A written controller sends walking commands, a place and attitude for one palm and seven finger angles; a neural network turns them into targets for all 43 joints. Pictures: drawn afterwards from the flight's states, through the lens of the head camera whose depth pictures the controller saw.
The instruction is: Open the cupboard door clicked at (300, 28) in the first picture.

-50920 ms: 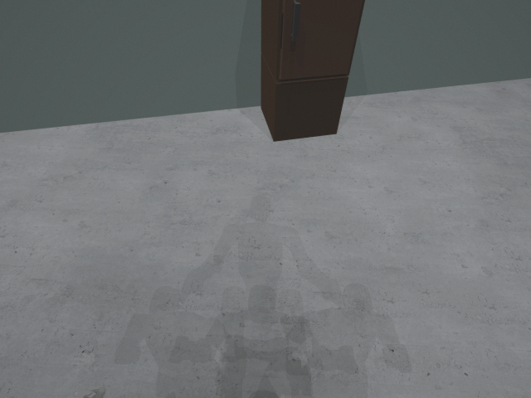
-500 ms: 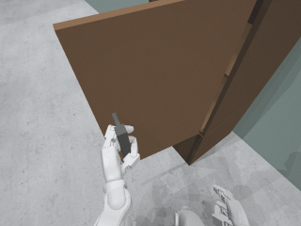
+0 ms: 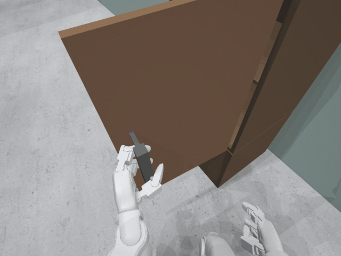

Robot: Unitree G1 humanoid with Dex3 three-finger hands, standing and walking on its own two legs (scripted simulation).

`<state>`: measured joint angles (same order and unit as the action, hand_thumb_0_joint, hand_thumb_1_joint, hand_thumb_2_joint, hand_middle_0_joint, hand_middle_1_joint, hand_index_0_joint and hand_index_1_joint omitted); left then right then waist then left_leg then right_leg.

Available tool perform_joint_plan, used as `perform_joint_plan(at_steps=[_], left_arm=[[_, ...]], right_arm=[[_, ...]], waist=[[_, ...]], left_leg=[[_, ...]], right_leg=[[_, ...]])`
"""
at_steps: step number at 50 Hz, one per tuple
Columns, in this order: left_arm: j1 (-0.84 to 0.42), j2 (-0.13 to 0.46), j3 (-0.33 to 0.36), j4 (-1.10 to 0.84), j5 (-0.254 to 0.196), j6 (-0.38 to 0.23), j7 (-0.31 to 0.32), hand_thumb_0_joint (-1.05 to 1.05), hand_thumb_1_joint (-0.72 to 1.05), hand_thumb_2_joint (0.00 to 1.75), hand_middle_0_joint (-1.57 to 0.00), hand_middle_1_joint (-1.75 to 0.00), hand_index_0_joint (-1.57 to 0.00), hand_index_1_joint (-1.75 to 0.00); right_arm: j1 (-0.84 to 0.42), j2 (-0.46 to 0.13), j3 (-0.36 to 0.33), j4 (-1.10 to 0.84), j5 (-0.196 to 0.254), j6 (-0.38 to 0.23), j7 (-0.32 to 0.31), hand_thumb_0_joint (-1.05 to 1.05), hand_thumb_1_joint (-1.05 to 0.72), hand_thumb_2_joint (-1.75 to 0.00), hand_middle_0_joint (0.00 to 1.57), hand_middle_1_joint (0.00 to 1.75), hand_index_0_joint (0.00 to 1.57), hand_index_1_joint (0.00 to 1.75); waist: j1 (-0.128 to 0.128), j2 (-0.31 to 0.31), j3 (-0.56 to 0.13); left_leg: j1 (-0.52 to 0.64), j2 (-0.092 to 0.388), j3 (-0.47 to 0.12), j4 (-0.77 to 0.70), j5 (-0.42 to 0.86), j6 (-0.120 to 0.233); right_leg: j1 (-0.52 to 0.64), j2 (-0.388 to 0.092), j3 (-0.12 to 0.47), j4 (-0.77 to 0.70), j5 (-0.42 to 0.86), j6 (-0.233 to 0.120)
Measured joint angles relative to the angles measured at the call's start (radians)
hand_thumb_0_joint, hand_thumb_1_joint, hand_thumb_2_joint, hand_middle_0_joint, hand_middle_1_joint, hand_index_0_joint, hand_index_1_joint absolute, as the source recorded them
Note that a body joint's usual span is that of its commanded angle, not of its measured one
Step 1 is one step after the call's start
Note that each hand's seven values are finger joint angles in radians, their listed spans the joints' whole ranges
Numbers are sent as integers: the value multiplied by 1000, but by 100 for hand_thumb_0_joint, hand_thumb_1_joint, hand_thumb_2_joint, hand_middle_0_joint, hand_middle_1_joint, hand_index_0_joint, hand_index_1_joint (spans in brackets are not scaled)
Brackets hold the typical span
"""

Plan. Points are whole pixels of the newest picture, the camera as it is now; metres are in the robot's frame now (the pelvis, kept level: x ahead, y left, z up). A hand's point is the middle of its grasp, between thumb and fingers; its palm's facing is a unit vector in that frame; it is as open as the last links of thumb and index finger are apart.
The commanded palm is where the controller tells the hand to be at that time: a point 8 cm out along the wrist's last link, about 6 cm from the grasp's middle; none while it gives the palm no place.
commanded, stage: open thumb and fingers to let go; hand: left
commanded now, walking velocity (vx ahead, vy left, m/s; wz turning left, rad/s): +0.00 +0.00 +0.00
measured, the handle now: (141, 159) +0.33 +0.09 +0.04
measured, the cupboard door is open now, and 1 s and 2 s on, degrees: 83 88 88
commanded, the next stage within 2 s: slide the hand sideways off the handle in 0.56 s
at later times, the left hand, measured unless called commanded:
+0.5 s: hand (153, 179) +0.28 +0.05 +0.04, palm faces +0.20 -0.98 -0.02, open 14.9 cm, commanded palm +0.23 +0.08 +0.04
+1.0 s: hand (153, 203) +0.23 +0.05 +0.05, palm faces -0.23 -0.97 +0.04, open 16.3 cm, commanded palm +0.21 +0.10 +0.04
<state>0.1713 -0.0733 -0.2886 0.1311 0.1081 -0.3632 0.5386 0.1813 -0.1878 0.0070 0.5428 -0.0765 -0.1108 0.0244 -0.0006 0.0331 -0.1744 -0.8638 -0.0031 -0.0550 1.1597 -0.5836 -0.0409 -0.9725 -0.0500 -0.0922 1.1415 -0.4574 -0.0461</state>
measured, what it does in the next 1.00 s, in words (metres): stands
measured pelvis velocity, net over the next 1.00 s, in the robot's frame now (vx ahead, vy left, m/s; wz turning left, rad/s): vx -0.01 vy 0.04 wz -0.01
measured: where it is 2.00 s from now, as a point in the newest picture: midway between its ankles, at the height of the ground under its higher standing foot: outside the picture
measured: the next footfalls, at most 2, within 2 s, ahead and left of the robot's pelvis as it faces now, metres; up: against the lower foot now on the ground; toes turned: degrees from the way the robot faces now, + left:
none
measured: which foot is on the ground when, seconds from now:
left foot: down 0.00-1.00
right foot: down 0.00-1.00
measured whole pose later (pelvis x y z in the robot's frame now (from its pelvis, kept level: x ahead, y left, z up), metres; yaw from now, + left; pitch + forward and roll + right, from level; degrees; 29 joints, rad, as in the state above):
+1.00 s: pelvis -0.01 +0.04 -0.01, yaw -1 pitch +16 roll +0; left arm 0.25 0.01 -0.35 -0.02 0.03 -0.34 0.08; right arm 0.25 -0.22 0.01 0.40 -0.02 -0.09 0.02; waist -0.02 0.04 -0.15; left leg -0.91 -0.04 -0.01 1.25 -0.61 0.02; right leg -1.02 -0.08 -0.04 1.20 -0.46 0.01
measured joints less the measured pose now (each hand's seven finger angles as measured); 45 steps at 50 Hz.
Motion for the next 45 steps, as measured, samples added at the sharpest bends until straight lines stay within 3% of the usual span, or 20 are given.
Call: perform_joint_plan(at_steps=[11,16,28,34,36,38,41,43,45], left_arm=[[-38,-1,-16,42,6,8,6,1,-18,44,-31,-123,-32,-123],[-42,0,-21,40,9,11,18,0,-37,36,-29,-115,-29,-115],[-63,7,-57,55,16,27,18,-1,-49,30,-23,-68,-24,-69],[-57,9,-61,50,6,39,4,-1,-50,30,-31,-55,-29,-61],[-42,21,-47,33,20,30,-62,-1,-50,30,-30,-52,-27,-57],[-23,61,-35,7,5,6,-209,-1,-50,30,-27,-47,-22,-52],[-2,128,-35,-39,-58,-13,-417,-1,-50,30,-22,-41,-16,-44],[15,141,-42,-70,-99,-8,-487,-1,-50,30,-20,-38,-14,-40],[38,128,-48,-100,-121,6,-506,-1,-50,30,-18,-36,-14,-37]], right_arm=[[17,-6,-2,8,1,-3,-5,1,-90,-90,20,30,20,30],[25,-3,-3,9,1,-4,-1,1,-90,-90,20,30,20,30],[15,7,7,9,3,3,10,1,-90,-90,20,30,20,30],[6,8,10,4,6,7,16,1,-90,-90,20,30,20,30],[10,3,13,-7,9,4,18,1,-90,-90,20,30,21,30],[25,-6,11,-27,16,4,14,1,-90,-90,20,30,21,30],[41,-26,8,-56,37,5,2,1,-90,-90,20,30,21,30],[47,-36,5,-77,51,5,-6,1,-90,-90,20,30,21,30],[52,-40,1,-98,59,6,-10,1,-90,-90,20,30,21,30]], waist=[[-8,-2,3],[-11,0,1],[-9,-1,-1],[-6,0,-3],[-10,-2,3],[-7,-2,8],[-5,6,22],[-7,12,31],[-10,14,34]], left_leg=[[-16,-3,5,16,2,11],[-15,-4,11,18,1,17],[-13,-6,20,24,-1,29],[-6,-7,23,21,0,32],[-9,-13,20,25,1,35],[-16,-20,16,35,-1,37],[-23,-26,14,55,-8,42],[-26,-29,18,66,-13,46],[-29,-30,26,73,-17,50]], right_leg=[[-11,-2,6,2,11,9],[-9,-2,12,-1,16,15],[-5,-2,21,-6,22,27],[2,-3,24,-10,24,30],[1,-9,22,-4,22,31],[-4,-16,19,6,18,33],[-7,-23,18,24,9,37],[-10,-25,22,33,7,41],[-17,-27,30,40,6,46]])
